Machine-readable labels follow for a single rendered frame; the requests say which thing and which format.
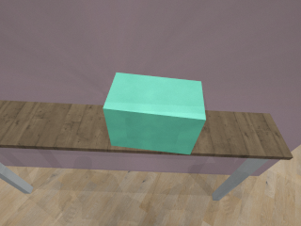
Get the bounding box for carton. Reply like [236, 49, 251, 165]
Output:
[103, 73, 206, 155]

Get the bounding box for table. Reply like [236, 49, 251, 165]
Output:
[0, 100, 293, 201]

